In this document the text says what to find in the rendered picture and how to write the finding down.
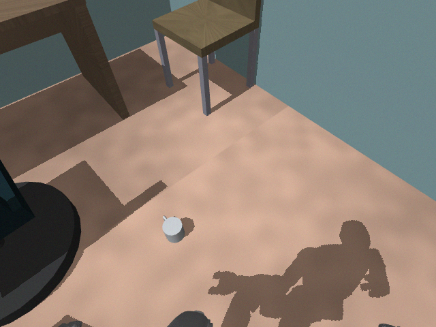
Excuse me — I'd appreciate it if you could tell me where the desk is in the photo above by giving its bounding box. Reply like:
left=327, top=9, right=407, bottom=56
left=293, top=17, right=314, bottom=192
left=0, top=0, right=130, bottom=119

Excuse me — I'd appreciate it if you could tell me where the office chair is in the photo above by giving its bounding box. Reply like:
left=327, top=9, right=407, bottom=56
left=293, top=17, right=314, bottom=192
left=0, top=160, right=81, bottom=327

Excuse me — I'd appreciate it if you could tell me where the chair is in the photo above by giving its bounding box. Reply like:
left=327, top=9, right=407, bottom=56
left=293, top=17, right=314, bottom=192
left=152, top=0, right=261, bottom=116

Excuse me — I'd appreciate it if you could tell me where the mug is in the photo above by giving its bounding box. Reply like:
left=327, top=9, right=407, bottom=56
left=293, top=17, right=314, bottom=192
left=162, top=216, right=185, bottom=243

